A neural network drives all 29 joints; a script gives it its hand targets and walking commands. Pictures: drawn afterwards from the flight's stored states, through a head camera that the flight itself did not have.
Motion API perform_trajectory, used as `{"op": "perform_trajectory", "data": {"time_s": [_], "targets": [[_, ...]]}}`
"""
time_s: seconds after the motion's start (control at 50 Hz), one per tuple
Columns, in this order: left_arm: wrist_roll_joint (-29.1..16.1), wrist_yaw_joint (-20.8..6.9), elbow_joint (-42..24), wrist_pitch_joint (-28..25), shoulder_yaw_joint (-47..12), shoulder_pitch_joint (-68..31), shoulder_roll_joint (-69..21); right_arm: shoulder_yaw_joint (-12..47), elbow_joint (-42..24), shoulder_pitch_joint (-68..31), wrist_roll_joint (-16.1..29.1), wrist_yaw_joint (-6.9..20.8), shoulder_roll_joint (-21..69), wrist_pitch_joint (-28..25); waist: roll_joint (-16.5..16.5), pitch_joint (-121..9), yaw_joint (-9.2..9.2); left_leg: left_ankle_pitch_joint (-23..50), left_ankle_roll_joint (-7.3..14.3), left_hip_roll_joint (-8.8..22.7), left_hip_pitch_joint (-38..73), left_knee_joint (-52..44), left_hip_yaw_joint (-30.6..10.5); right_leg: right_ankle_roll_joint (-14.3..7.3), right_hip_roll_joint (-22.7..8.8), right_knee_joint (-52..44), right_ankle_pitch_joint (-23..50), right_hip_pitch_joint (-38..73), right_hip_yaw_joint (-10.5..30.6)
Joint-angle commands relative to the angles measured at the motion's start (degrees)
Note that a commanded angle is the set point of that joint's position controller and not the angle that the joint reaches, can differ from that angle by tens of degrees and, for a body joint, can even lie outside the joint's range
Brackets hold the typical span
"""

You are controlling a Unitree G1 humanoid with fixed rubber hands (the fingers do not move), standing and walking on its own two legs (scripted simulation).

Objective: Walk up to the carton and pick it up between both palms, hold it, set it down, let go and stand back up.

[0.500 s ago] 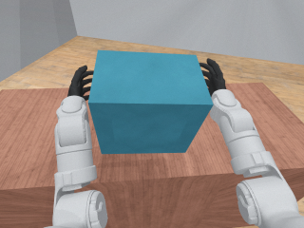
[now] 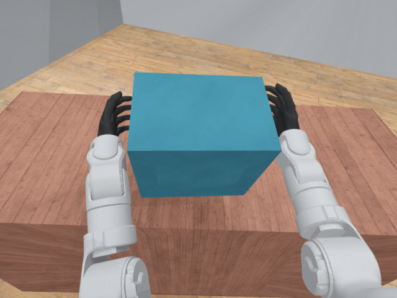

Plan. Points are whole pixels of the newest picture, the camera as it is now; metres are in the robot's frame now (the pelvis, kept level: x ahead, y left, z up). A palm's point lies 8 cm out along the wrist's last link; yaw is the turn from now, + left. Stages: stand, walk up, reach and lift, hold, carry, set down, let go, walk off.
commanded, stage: set down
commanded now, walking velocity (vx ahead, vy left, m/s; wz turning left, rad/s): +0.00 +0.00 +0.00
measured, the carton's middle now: (196, 142) +0.39 +0.04 +0.11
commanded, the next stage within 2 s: none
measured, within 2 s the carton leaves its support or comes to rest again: neither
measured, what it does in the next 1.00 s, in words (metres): stands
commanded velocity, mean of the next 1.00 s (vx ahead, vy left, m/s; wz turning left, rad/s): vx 0.00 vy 0.00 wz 0.00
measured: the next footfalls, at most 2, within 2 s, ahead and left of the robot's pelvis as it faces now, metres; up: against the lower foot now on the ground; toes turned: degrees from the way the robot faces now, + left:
none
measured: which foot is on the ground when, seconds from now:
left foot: down 0.00-1.00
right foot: down 0.00-1.00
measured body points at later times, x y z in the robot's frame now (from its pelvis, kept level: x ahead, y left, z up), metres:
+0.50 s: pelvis +0.01 -0.01 +0.00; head -0.01 +0.01 +0.45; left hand +0.36 +0.21 +0.15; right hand +0.42 -0.13 +0.17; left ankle +0.05 +0.14 -0.75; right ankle -0.04 -0.10 -0.75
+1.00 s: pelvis +0.01 -0.01 +0.00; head +0.00 +0.01 +0.45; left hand +0.37 +0.20 +0.12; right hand +0.45 -0.13 +0.16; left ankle +0.05 +0.14 -0.75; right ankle -0.04 -0.10 -0.75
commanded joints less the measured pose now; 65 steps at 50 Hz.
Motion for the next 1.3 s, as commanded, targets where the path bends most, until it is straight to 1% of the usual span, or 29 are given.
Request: {"op": "perform_trajectory", "data": {"time_s": [0.0, 0.02, 0.06, 0.1, 0.12, 0.14, 0.16, 0.18, 0.26, 0.28, 0.32, 0.4, 0.42, 0.46, 0.5, 0.62, 0.7, 0.72, 0.76, 0.82, 0.84, 0.9, 1.0, 1.08, 1.12, 1.22, 1.24, 1.26, 1.28], "targets": [[-8.1, -5.0, -10.4, -5.9, -27.0, -30.6, -24.0, 15.8, -13.8, -34.2, 0.8, 5.6, 18.2, -5.9, 8.3, -25.5, -2.46, 23.7, -0.4, -1.3, 22.3, 6.0, 3.6, 2.3, 1.8, -2.6, 15.9, -9.4, -5.0], [-7.9, -4.6, -10.9, -5.7, -27.0, -27.3, -22.9, 17.3, -16.9, -35.5, 2.1, 5.6, 18.4, -6.3, 8.5, -25.8, 0.3, 25.3, 0.0, -1.1, 22.3, 6.2, 3.3, 2.0, 1.5, -2.7, 17.0, -8.6, -4.1], [-10.2, -3.7, -13.8, -6.4, -30.2, -27.6, -24.4, 19.5, -19.3, -34.5, 3.1, 5.8, 19.9, -6.9, 7.1, -30.2, -0.22, 26.5, 0.1, -1.1, 23.7, 7.0, 3.2, 2.2, 1.7, -2.1, 18.8, -8.5, -4.5], [-7.8, -4.0, -8.6, -4.6, -25.5, -24.0, -20.0, 21.0, -19.1, -35.8, 3.3, 5.4, 19.2, -5.3, 4.1, -24.3, 2.34, 21.0, 1.6, -2.5, 18.9, 5.9, 4.1, 2.9, 1.1, -2.4, 19.3, -6.5, -3.6], [-6.2, -4.6, -7.4, -4.0, -23.5, -28.3, -18.5, 18.5, -14.0, -35.5, 2.1, 5.5, 17.5, -4.6, 4.2, -20.6, 0.24, 16.8, 2.0, -2.6, 16.7, 4.6, 3.8, 3.3, 0.2, -2.5, 16.5, -7.1, -3.4], [-7.0, -4.3, -9.6, -3.7, -22.8, -26.0, -19.4, 19.6, -16.5, -34.5, 2.5, 5.7, 19.2, -4.7, 3.3, -21.9, 2.34, 16.5, 2.3, -2.5, 16.9, 4.4, 4.5, 3.2, 0.5, -2.2, 16.5, -6.7, -3.4], [-6.9, -4.8, -9.0, -3.5, -23.1, -25.8, -19.6, 20.5, -15.5, -31.9, 2.7, 5.5, 19.5, -3.9, 2.2, -20.1, 1.56, 15.7, 2.5, -2.9, 15.2, 4.1, 4.3, 4.0, 0.0, -2.1, 19.6, -4.7, -3.1], [-6.8, -5.1, -7.6, -3.5, -21.1, -28.6, -19.7, 19.6, -15.2, -35.6, 2.1, 5.7, 20.0, -3.9, 1.2, -20.7, 3.04, 13.8, 2.7, -2.5, 14.1, 3.3, 4.2, 4.3, -0.4, -1.4, 19.7, -5.3, -3.1], [-5.7, -5.4, -7.9, -2.9, -20.6, -27.2, -20.6, 17.0, -10.8, -34.0, 2.7, 6.0, 17.7, -3.4, 4.4, -20.2, 0.89, 18.5, 1.5, -2.4, 17.3, 4.2, 4.2, 3.8, 0.5, -1.8, 20.1, -6.9, -3.9], [-5.6, -5.1, -8.8, -3.2, -22.4, -25.9, -22.1, 17.7, -13.4, -35.3, 2.9, 6.0, 19.3, -4.3, 5.2, -21.5, 1.89, 20.9, 1.0, -2.3, 17.1, 4.4, 3.9, 3.7, 0.9, -1.7, 22.9, -6.0, -3.7], [-6.5, -5.0, -7.0, -3.6, -21.7, -29.4, -22.0, 14.5, -10.9, -36.2, 1.5, 6.3, 17.8, -4.2, 4.9, -20.0, 0.15, 16.9, 1.2, -2.1, 16.4, 4.1, 3.9, 3.3, 0.7, -2.5, 17.1, -8.6, -4.0], [-4.9, -5.0, -2.8, -4.0, -17.5, -28.3, -20.7, 13.8, -6.1, -34.5, -0.6, 7.2, 19.4, -3.8, 2.7, -18.4, 2.66, 14.5, 2.5, -2.1, 13.6, 2.4, 4.4, 4.1, 0.2, -2.5, 18.2, -7.7, -3.5], [-4.8, -5.3, -3.2, -3.7, -18.5, -27.6, -22.3, 13.2, -8.4, -36.3, -0.4, 7.1, 19.0, -4.5, 3.9, -19.8, 1.43, 16.3, 2.2, -2.2, 15.7, 3.4, 4.2, 4.0, 0.5, -2.0, 19.1, -8.6, -3.7], [-4.0, -4.3, -4.5, -4.7, -19.2, -28.7, -22.2, 11.3, -2.9, -35.9, -0.8, 7.6, 17.8, -4.8, 5.2, -20.7, 1.86, 18.1, 1.4, -1.8, 16.0, 4.0, 4.1, 2.9, 1.1, -2.5, 16.0, -8.9, -3.7], [-6.7, -3.1, -7.8, -6.4, -23.2, -29.1, -25.2, 12.3, -6.6, -35.8, -0.9, 8.5, 19.5, -6.4, 6.9, -27.9, 1.08, 23.3, 0.0, -1.2, 19.4, 5.2, 3.8, 2.4, 2.0, -1.9, 18.5, -10.6, -4.9], [-5.5, -1.0, -2.4, -8.0, -20.7, -31.5, -24.0, 9.6, 0.2, -36.4, -3.5, 9.5, 18.1, -6.8, 5.7, -25.0, 2.81, 20.0, 1.3, -0.7, 17.3, 4.6, 4.3, 1.4, 1.7, -3.3, 11.6, -13.5, -4.1], [-5.4, -0.9, 1.1, -8.8, -18.9, -33.4, -24.5, 9.4, -2.4, -41.5, -4.5, 10.0, 20.4, -7.9, 3.2, -26.1, 4.97, 16.7, 2.1, -1.1, 12.1, 3.5, 5.0, 2.8, 1.0, -2.0, 15.3, -9.8, -3.4], [-4.6, -1.1, 3.4, -9.1, -17.6, -34.6, -23.8, 7.5, 1.6, -40.1, -4.4, 10.1, 19.4, -7.5, 3.4, -23.7, 3.6, 14.2, 2.2, -1.4, 11.6, 2.8, 5.0, 3.2, 0.9, -2.7, 13.4, -9.9, -3.0], [-4.7, -0.3, 4.1, -10.0, -18.0, -34.2, -24.4, 7.0, 3.7, -40.7, -5.5, 10.6, 19.1, -8.0, 4.5, -28.0, 4.96, 17.3, 1.8, -1.0, 13.4, 3.7, 5.1, 2.0, 1.1, -2.4, 13.3, -12.0, -3.1], [-3.9, 0.6, 3.3, -10.8, -17.6, -35.4, -25.7, 5.5, 8.0, -38.4, -5.7, 11.4, 19.1, -7.7, 6.5, -28.0, 4.41, 20.0, 0.8, -0.4, 16.1, 4.7, 4.4, 1.5, 1.8, -2.5, 12.8, -15.0, -3.7], [-4.3, 0.6, 4.2, -10.5, -17.5, -34.7, -25.5, 6.8, 8.1, -38.9, -5.6, 11.3, 20.4, -7.2, 5.0, -26.4, 5.7, 22.7, 1.0, -0.7, 15.0, 4.5, 5.4, 1.9, 1.8, -2.8, 16.2, -12.7, -3.3], [-3.9, 0.1, 5.7, -10.6, -15.3, -33.9, -24.7, 5.5, 9.0, -39.6, -5.1, 11.6, 19.4, -7.7, 3.5, -24.3, 5.58, 17.9, 2.0, -1.0, 11.2, 3.2, 5.5, 2.7, 1.4, -2.6, 15.2, -11.1, -2.8], [-5.9, 1.6, 4.6, -13.7, -17.6, -39.6, -26.7, 4.4, 10.4, -42.5, -7.1, 11.8, 19.8, -9.4, 3.4, -32.9, 4.7, 21.8, 0.9, -0.7, 13.4, 4.6, 5.0, 1.9, 1.6, -2.2, 16.7, -14.0, -3.3], [-3.7, 2.7, 8.5, -14.5, -15.1, -36.6, -24.9, 4.2, 14.8, -40.8, -6.5, 13.2, 19.1, -9.2, 4.8, -29.7, 7.13, 21.2, 1.4, -0.3, 11.9, 3.9, 5.3, 1.7, 1.6, -2.4, 15.4, -14.8, -2.6], [-3.6, 2.3, 11.0, -13.6, -13.7, -35.5, -24.5, 2.5, 15.4, -42.4, -7.0, 13.0, 17.8, -8.5, 3.4, -26.8, 6.23, 19.1, 1.8, -0.4, 10.5, 3.0, 5.2, 1.9, 1.3, -2.9, 14.9, -13.1, -2.2], [-5.1, 4.0, 9.4, -16.2, -15.5, -40.0, -27.9, 2.1, 18.3, -42.8, -7.3, 13.6, 17.8, -10.2, 5.1, -32.0, 6.77, 25.8, 0.5, -0.2, 12.8, 5.2, 4.7, 1.0, 2.4, -2.0, 17.8, -16.3, -3.4], [-5.4, 4.1, 9.5, -16.7, -15.1, -39.3, -26.6, 2.9, 17.6, -43.4, -7.4, 13.6, 18.8, -10.6, 3.2, -34.1, 7.71, 23.8, 1.3, -0.5, 10.7, 4.9, 5.5, 1.9, 1.5, -1.8, 19.1, -15.5, -2.6], [-5.0, 3.7, 11.0, -17.1, -14.9, -38.7, -25.8, 1.4, 17.0, -43.5, -7.9, 13.3, 18.0, -10.6, 3.7, -33.2, 5.98, 21.3, 1.3, -0.8, 9.6, 4.5, 5.0, 2.1, 1.4, -2.0, 19.3, -14.9, -2.3], [-4.8, 4.3, 10.6, -17.6, -14.9, -37.9, -27.0, 2.0, 18.5, -42.7, -7.4, 13.5, 18.2, -11.0, 4.1, -33.2, 7.0, 23.5, 1.3, -0.5, 9.6, 5.0, 5.2, 2.3, 1.5, -1.1, 21.2, -14.3, -2.3]]}}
